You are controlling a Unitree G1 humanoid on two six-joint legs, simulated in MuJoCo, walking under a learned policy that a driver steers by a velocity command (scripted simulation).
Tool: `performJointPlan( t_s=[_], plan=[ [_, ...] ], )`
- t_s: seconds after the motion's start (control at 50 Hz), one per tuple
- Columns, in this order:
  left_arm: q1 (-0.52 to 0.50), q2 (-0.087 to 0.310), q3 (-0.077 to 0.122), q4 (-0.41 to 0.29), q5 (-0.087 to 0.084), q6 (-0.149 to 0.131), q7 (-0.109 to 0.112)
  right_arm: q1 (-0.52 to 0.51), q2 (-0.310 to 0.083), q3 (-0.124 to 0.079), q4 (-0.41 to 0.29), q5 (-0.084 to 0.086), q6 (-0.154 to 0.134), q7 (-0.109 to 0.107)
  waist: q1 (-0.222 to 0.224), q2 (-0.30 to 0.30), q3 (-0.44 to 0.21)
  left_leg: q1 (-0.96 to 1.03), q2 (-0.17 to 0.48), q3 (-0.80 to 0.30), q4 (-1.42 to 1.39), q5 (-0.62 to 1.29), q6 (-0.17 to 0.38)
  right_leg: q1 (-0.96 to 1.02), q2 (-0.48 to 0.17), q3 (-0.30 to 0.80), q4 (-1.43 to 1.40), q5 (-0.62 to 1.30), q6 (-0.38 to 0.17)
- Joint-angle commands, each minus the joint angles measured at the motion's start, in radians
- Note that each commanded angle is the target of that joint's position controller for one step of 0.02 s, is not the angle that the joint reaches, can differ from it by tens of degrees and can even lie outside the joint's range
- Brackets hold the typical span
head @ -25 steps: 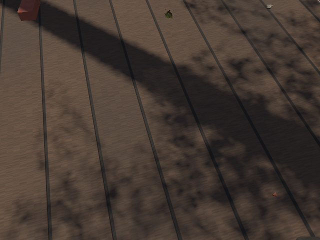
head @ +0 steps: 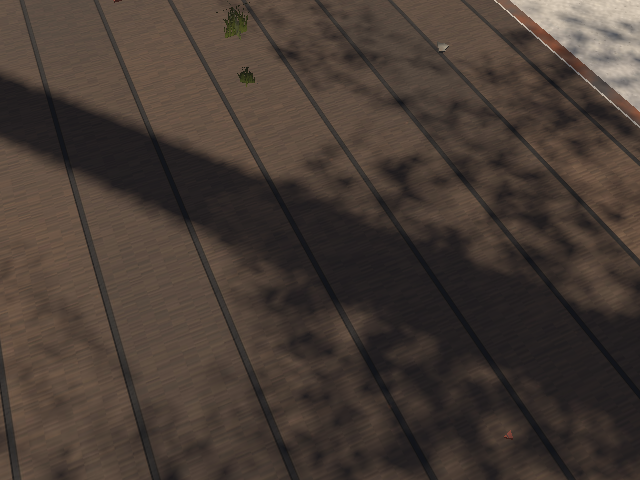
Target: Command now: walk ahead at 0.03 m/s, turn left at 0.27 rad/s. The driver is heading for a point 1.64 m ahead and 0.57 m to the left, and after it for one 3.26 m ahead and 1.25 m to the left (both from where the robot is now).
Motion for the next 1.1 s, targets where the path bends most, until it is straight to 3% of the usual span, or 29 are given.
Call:
performJointPlan(
  t_s=[0.02,0.04,0.06,0.08,0.1,0.12,0.16,0.2,0.28,0.36,0.4,0.42,0.44,0.46,0.48,0.5,0.52,0.56,0.6,0.68,0.78,0.82,0.86,0.88,0.9,0.92,0.94,1.0,1.1],
  plan=[
    [0.107,0.096,0.036,-0.017,0.000,-0.021,-0.001,-0.063,-0.194,-0.056,-0.082,0.019,0.004,-0.022,0.061,0.170,-0.164,0.124,0.184,-0.295,-0.143,-0.028,0.144,0.091,0.031,-0.056,-0.184,0.147,-0.042],
    [0.112,0.116,0.042,-0.017,0.007,-0.025,-0.003,-0.052,-0.182,-0.055,-0.081,0.021,0.006,-0.028,0.062,0.146,-0.168,0.054,0.162,-0.276,-0.120,-0.081,0.112,0.166,-0.009,-0.035,-0.209,0.183,-0.070],
    [0.134,0.165,0.054,-0.019,0.023,-0.026,0.000,-0.060,-0.155,-0.048,-0.094,0.017,0.003,-0.029,0.065,0.052,-0.163,-0.055,0.115,-0.204,-0.034,-0.138,0.066,0.221,-0.126,0.056,-0.239,0.173,-0.126],
    [0.126,0.216,0.069,-0.005,0.034,-0.023,-0.001,-0.081,-0.125,-0.042,-0.124,0.018,-0.002,-0.024,0.042,-0.189,-0.107,-0.161,-0.012,-0.026,0.103,-0.272,0.015,0.172,-0.244,0.198,-0.303,0.213,-0.220],
    [0.068,0.191,0.062,-0.039,0.050,-0.029,0.000,-0.065,-0.154,-0.051,-0.115,0.009,-0.009,-0.021,0.056,-0.248,-0.093,-0.198,-0.025,0.033,0.317,-0.412,-0.023,0.153,-0.372,0.301,-0.347,0.365,-0.306],
    [0.042,0.156,0.050,-0.055,0.055,-0.039,0.007,-0.037,-0.191,-0.071,-0.098,0.008,-0.008,-0.019,0.048,-0.188,-0.094,-0.221,-0.004,0.015,0.507,-0.451,-0.043,0.152,-0.397,0.288,-0.332,0.513,-0.329],
    [-0.027,0.132,0.041,-0.067,0.020,-0.053,0.013,0.040,-0.174,-0.077,-0.061,0.011,0.014,-0.023,0.007,-0.116,-0.086,-0.262,0.017,0.000,0.642,-0.380,-0.073,0.191,-0.338,0.157,-0.277,0.649,-0.277],
    [-0.010,0.135,0.040,-0.053,0.008,-0.049,0.013,0.021,-0.130,-0.062,-0.073,0.015,0.028,-0.020,0.024,-0.125,-0.072,-0.290,0.034,0.036,0.623,-0.314,-0.099,0.224,-0.297,0.065,-0.262,0.718,-0.260],
    [0.037,0.174,0.055,-0.038,0.010,-0.025,0.017,-0.074,-0.103,-0.039,-0.142,0.022,0.031,0.009,0.079,-0.174,-0.097,-0.193,0.070,0.118,0.393,-0.259,-0.110,0.261,-0.294,-0.015,-0.252,0.701,-0.263],
    [0.034,0.218,0.069,-0.032,-0.010,-0.024,0.002,-0.049,-0.144,-0.052,-0.163,0.021,0.038,0.030,0.069,-0.189,-0.105,-0.042,0.053,0.183,0.193,-0.218,-0.063,0.224,-0.326,-0.042,-0.206,0.681,-0.247],
    [0.025,0.202,0.065,-0.022,-0.028,-0.036,-0.005,0.027,-0.158,-0.066,-0.143,0.013,0.042,0.025,0.021,-0.155,-0.116,0.118,0.019,0.201,-0.009,-0.047,-0.010,0.158,-0.296,-0.098,-0.094,0.610,-0.184],
    [0.085,0.171,0.057,-0.001,-0.013,-0.047,-0.013,0.077,-0.211,-0.086,-0.139,0.012,0.042,0.011,0.010,-0.039,-0.159,0.290,0.061,0.098,-0.078,0.184,0.035,0.051,-0.238,-0.172,0.067,0.474,-0.107],
    [0.074,0.087,0.027,-0.051,0.050,-0.055,-0.020,0.115,-0.353,-0.115,-0.160,0.000,0.041,-0.009,0.029,0.297,-0.204,0.508,0.355,-0.298,-0.041,0.693,0.192,-0.269,-0.103,-0.233,0.397,-0.156,0.004],
    [-0.020,0.118,0.033,-0.079,0.035,-0.058,-0.016,0.144,-0.308,-0.096,-0.166,-0.027,0.018,0.007,-0.045,0.232,-0.283,0.447,0.463,-0.448,-0.085,0.687,0.375,-0.350,-0.023,-0.065,0.569,-0.342,0.017],
    [-0.038,0.158,0.045,-0.080,0.006,-0.054,-0.016,0.126,-0.276,-0.088,-0.160,-0.020,-0.002,0.014,-0.039,0.131,-0.236,0.420,0.406,-0.374,-0.119,0.449,0.356,-0.378,-0.054,-0.026,0.628,-0.279,0.005],
    [-0.031,0.161,0.049,-0.077,-0.003,-0.056,-0.018,0.105,-0.243,-0.084,-0.145,0.004,-0.015,0.009,-0.014,0.100,-0.192,0.389,0.337,-0.327,-0.148,0.119,0.295,-0.405,-0.080,-0.019,0.584,-0.180,-0.015],
    [-0.039,0.166,0.054,-0.069,0.000,-0.056,-0.016,0.077,-0.214,-0.074,-0.145,0.022,-0.016,0.003,-0.005,0.077,-0.148,0.350,0.297,-0.316,-0.190,-0.163,0.248,-0.421,-0.100,-0.019,0.515,-0.101,-0.025],
    [-0.054,0.166,0.056,-0.077,0.005,-0.065,-0.022,0.035,-0.200,-0.062,-0.164,0.011,-0.014,-0.010,0.012,0.130,-0.085,0.248,0.249,-0.319,-0.267,-0.371,0.227,-0.370,-0.086,-0.030,0.414,0.020,-0.026],
    [-0.047,0.146,0.051,-0.074,0.004,-0.087,-0.030,0.042,-0.201,-0.063,-0.171,0.001,-0.021,-0.022,0.015,0.134,-0.084,0.234,0.231,-0.300,-0.288,-0.340,0.226,-0.332,-0.066,-0.038,0.296,0.082,-0.020],
    [-0.059,0.106,0.032,-0.067,0.003,-0.116,-0.046,0.073,-0.215,-0.067,-0.159,0.007,-0.034,-0.025,-0.005,0.139,-0.090,0.198,0.214,-0.244,-0.266,-0.272,0.212,-0.228,-0.048,-0.056,0.070,0.166,-0.010],
    [-0.087,0.121,0.025,-0.087,-0.013,-0.138,-0.064,0.125,-0.223,-0.061,-0.131,0.010,-0.039,-0.006,-0.027,0.135,-0.049,0.125,0.243,-0.297,-0.249,-0.354,0.209,-0.126,-0.043,-0.075,-0.044,0.176,-0.041],
    [-0.042,0.122,0.026,-0.077,-0.017,-0.149,-0.065,0.115,-0.210,-0.053,-0.126,0.011,-0.036,-0.001,0.008,0.123,-0.043,0.089,0.230,-0.302,-0.215,-0.378,0.190,-0.031,-0.037,-0.091,-0.116,0.206,-0.069],
    [0.063,0.128,0.032,-0.046,-0.010,-0.155,-0.059,0.112,-0.159,-0.034,-0.125,0.005,-0.035,0.001,0.065,0.106,-0.063,0.021,0.173,-0.273,-0.122,-0.382,0.148,0.130,-0.047,-0.082,-0.165,0.185,-0.093],
    [0.173,0.166,0.040,-0.027,-0.001,-0.159,-0.051,0.093,-0.101,-0.015,-0.137,-0.001,-0.039,0.000,0.110,0.027,-0.093,-0.073,0.111,-0.195,0.059,-0.373,0.100,0.255,-0.161,0.053,-0.219,0.097,-0.134],
    [0.252,0.269,0.064,-0.002,0.013,-0.153,-0.050,0.114,-0.050,-0.002,-0.176,0.011,-0.056,-0.002,0.092,-0.219,-0.119,-0.290,-0.016,-0.008,0.354,-0.384,0.040,0.397,-0.328,0.400,-0.356,-0.191,-0.255],
    [0.297,0.255,0.065,0.010,0.011,-0.153,-0.062,0.073,-0.143,-0.022,-0.191,0.025,-0.068,-0.012,0.129,-0.244,-0.065,-0.454,0.001,-0.009,0.565,-0.470,0.021,0.390,-0.427,0.633,-0.439,-0.353,-0.340],
    [0.263,0.199,0.046,0.003,0.002,-0.155,-0.063,0.068,-0.184,-0.037,-0.181,0.031,-0.076,-0.010,0.108,-0.173,-0.008,-0.510,0.050,-0.037,0.649,-0.389,0.032,0.364,-0.406,0.573,-0.429,-0.342,-0.328],
    [0.188,0.137,0.021,-0.018,0.009,-0.147,-0.056,0.041,-0.149,-0.035,-0.165,0.004,-0.085,0.005,0.074,-0.116,0.000,-0.478,0.126,0.012,0.611,-0.180,0.023,0.296,-0.294,0.328,-0.444,-0.058,-0.269],
    [0.213,0.146,0.017,0.002,-0.001,-0.138,-0.045,-0.045,-0.080,-0.015,-0.187,0.001,-0.084,0.012,0.089,-0.100,-0.004,-0.389,0.132,0.084,0.386,0.010,-0.033,0.230,-0.223,0.110,-0.490,0.285,-0.264]
  ],
)
Keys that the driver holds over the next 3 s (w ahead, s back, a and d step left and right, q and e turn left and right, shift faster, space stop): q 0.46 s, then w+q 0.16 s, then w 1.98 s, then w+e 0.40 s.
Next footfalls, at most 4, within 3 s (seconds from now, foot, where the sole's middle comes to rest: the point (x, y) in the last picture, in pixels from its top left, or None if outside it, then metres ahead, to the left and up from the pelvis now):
0.04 right None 0.04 -0.14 -0.77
0.42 left None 0.04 0.13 -0.77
0.88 right None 0.22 -0.04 -0.77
1.36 left None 0.39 0.33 -0.77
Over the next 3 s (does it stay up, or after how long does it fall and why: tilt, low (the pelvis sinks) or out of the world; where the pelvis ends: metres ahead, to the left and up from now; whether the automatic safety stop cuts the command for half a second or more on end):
stays up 1.12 0.54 -0.02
